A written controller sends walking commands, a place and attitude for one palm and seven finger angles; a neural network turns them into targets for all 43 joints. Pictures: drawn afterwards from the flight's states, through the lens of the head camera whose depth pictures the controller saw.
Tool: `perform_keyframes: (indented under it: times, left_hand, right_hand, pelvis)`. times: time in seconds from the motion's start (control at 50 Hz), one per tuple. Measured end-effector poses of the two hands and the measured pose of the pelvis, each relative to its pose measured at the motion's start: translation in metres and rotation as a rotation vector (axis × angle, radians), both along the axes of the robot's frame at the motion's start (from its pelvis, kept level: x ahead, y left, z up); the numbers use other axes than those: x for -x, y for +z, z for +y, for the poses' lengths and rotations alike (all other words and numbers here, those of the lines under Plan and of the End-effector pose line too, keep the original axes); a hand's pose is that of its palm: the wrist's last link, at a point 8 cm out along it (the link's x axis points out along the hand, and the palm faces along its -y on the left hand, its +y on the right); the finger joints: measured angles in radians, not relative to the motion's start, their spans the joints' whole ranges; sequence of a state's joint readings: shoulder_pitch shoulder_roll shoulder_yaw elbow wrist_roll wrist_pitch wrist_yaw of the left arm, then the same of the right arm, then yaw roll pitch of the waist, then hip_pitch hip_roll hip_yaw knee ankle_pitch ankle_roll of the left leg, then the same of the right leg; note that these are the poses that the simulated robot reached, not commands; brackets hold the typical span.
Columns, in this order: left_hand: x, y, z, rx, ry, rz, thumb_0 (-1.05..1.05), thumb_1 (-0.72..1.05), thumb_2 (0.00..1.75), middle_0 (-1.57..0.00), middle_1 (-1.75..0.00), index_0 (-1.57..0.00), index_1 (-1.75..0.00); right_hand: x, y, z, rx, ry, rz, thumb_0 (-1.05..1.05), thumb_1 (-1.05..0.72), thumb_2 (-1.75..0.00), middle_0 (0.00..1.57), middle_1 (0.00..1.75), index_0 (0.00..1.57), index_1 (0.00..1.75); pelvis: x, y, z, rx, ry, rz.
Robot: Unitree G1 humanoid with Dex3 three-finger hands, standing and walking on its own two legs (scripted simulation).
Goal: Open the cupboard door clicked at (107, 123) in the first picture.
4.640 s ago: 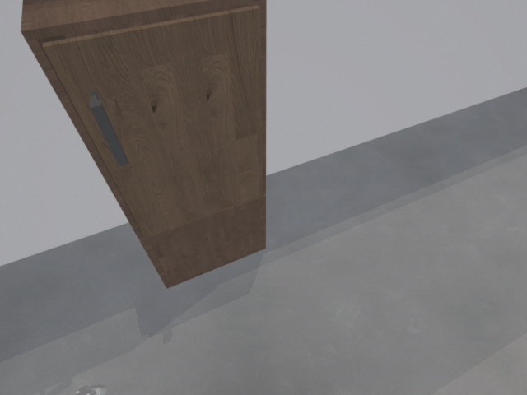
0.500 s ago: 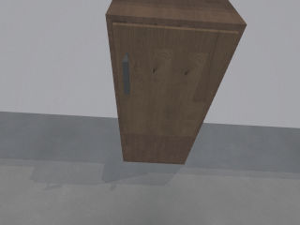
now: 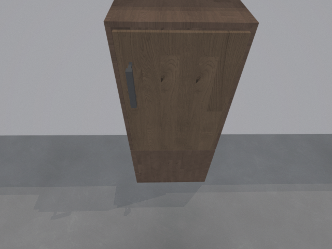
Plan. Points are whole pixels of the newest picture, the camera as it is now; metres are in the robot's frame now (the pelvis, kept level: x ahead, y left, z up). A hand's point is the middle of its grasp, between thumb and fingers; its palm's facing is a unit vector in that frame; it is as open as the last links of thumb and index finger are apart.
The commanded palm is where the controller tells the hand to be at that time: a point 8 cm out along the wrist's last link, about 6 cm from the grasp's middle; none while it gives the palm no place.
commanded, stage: look again from close up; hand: left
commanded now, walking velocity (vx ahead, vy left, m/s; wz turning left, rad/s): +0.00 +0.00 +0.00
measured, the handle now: (132, 85) +0.60 +0.15 +0.06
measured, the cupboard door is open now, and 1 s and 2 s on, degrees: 0 0 0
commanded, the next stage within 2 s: shuffle to correct the standing spot in 0.40 s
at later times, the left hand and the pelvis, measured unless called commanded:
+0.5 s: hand out of the picture +0.06 +0.23 -0.14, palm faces +0.01 -0.94 -0.33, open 7.3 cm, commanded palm none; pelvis -0.03 -0.01 +0.00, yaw +0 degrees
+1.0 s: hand out of the picture -0.05 +0.12 -0.18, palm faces +0.10 -0.99 -0.13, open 7.3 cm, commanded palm none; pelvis +0.03 -0.02 -0.01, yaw +2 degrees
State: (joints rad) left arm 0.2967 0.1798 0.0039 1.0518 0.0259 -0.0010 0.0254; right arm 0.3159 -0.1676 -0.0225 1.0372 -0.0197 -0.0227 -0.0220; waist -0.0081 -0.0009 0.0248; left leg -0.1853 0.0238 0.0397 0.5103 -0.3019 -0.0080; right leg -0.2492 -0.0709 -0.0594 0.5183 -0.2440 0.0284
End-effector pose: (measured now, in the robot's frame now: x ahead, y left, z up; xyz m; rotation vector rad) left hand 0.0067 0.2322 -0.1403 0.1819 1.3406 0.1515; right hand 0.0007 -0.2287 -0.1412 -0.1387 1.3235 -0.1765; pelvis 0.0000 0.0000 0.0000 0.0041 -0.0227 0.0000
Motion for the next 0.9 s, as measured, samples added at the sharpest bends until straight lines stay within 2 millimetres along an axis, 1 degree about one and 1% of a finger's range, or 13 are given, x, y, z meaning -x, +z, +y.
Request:
perform_keyframes:
  times: [0.1, 0.22, 0.3, 0.36, 0.42, 0.48, 0.54, 0.6, 0.72, 0.78, 0.84, 0.9]
  left_hand:
    - [-0.021, 0.005, 0.009, -0.039, -0.012, -0.089, 0.00, 0.91, 0.90, -0.21, -0.30, -0.20, -0.30]
    - [-0.044, 0.018, 0.021, -0.078, -0.034, -0.194, 0.00, 0.91, 0.90, -0.21, -0.30, -0.20, -0.30]
    - [-0.052, 0.027, 0.028, -0.098, -0.049, -0.239, 0.00, 0.91, 0.90, -0.21, -0.30, -0.20, -0.30]
    - [-0.053, 0.032, 0.033, -0.109, -0.057, -0.254, 0.00, 0.91, 0.90, -0.21, -0.30, -0.20, -0.30]
    - [-0.050, 0.035, 0.037, -0.118, -0.062, -0.250, 0.00, 0.91, 0.90, -0.21, -0.30, -0.21, -0.30]
    - [-0.042, 0.034, 0.039, -0.120, -0.061, -0.230, 0.00, 0.91, 0.90, -0.21, -0.30, -0.21, -0.30]
    - [-0.031, 0.031, 0.040, -0.117, -0.054, -0.196, 0.00, 0.91, 0.90, -0.21, -0.30, -0.20, -0.30]
    - [-0.016, 0.024, 0.035, -0.102, -0.037, -0.144, 0.00, 0.91, 0.90, -0.20, -0.30, -0.20, -0.30]
    - [0.023, 0.005, 0.009, -0.024, -0.006, -0.009, 0.00, 0.91, 0.90, -0.20, -0.30, -0.20, -0.30]
    - [0.040, -0.002, -0.008, 0.018, 0.013, 0.058, 0.00, 0.91, 0.90, -0.20, -0.30, -0.20, -0.30]
    - [0.054, -0.006, -0.025, 0.051, 0.035, 0.115, 0.00, 0.91, 0.90, -0.20, -0.30, -0.20, -0.30]
    - [0.060, -0.007, -0.041, 0.073, 0.060, 0.157, 0.00, 0.91, 0.90, -0.20, -0.30, -0.20, -0.30]
  right_hand:
    - [-0.024, 0.004, -0.027, 0.050, 0.013, -0.088, 0.01, -0.91, -0.89, 0.20, 0.30, 0.20, 0.29]
    - [-0.050, 0.017, -0.052, 0.095, 0.050, -0.182, 0.01, -0.91, -0.89, 0.20, 0.30, 0.20, 0.29]
    - [-0.059, 0.026, -0.063, 0.115, 0.077, -0.218, 0.01, -0.91, -0.89, 0.20, 0.30, 0.20, 0.29]
    - [-0.059, 0.031, -0.067, 0.123, 0.092, -0.226, 0.01, -0.91, -0.89, 0.20, 0.30, 0.20, 0.29]
    - [-0.054, 0.032, -0.070, 0.126, 0.100, -0.215, 0.01, -0.91, -0.89, 0.20, 0.30, 0.20, 0.29]
    - [-0.043, 0.031, -0.070, 0.123, 0.101, -0.186, 0.01, -0.91, -0.89, 0.20, 0.30, 0.20, 0.29]
    - [-0.029, 0.027, -0.067, 0.115, 0.097, -0.142, 0.01, -0.91, -0.89, 0.20, 0.30, 0.20, 0.29]
    - [-0.011, 0.021, -0.059, 0.098, 0.083, -0.084, 0.01, -0.91, -0.89, 0.20, 0.30, 0.20, 0.29]
    - [0.027, 0.007, -0.029, 0.030, 0.036, 0.045, 0.01, -0.91, -0.89, 0.20, 0.30, 0.20, 0.29]
    - [0.042, 0.002, -0.014, -0.005, 0.005, 0.099, 0.01, -0.91, -0.89, 0.20, 0.30, 0.20, 0.29]
    - [0.049, -0.002, -0.004, -0.032, -0.024, 0.140, 0.01, -0.91, -0.89, 0.20, 0.30, 0.20, 0.29]
    - [0.049, -0.005, 0.000, -0.047, -0.046, 0.168, 0.01, -0.91, -0.89, 0.20, 0.30, 0.20, 0.29]
  pelvis:
    - [0.003, -0.003, -0.006, 0.003, -0.003, -0.017]
    - [0.012, -0.002, -0.011, 0.001, -0.001, -0.035]
    - [0.019, 0.000, -0.013, 0.001, 0.001, -0.040]
    - [0.024, 0.002, -0.014, 0.000, 0.003, -0.042]
    - [0.028, 0.003, -0.014, 0.000, 0.005, -0.040]
    - [0.031, 0.004, -0.014, 0.000, 0.007, -0.037]
    - [0.033, 0.005, -0.013, 0.000, 0.007, -0.032]
    - [0.032, 0.005, -0.011, 0.003, 0.006, -0.025]
    - [0.022, 0.004, -0.010, 0.006, 0.001, -0.017]
    - [0.014, 0.002, -0.012, 0.004, -0.002, -0.016]
    - [0.004, 0.000, -0.015, 0.004, -0.005, -0.013]
    - [-0.007, -0.002, -0.019, 0.009, -0.005, -0.004]
